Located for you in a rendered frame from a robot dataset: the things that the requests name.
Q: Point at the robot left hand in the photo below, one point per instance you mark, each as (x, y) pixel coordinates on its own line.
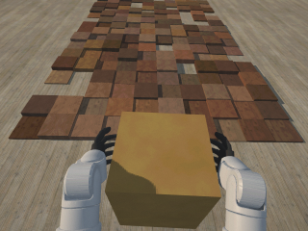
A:
(99, 142)

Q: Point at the left robot forearm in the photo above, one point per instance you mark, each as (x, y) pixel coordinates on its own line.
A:
(81, 196)

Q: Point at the robot right hand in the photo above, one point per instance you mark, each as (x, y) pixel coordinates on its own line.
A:
(225, 148)

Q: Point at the carton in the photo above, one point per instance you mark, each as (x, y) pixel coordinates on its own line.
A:
(162, 172)

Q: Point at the right robot forearm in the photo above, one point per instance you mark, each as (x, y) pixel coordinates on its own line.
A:
(245, 198)

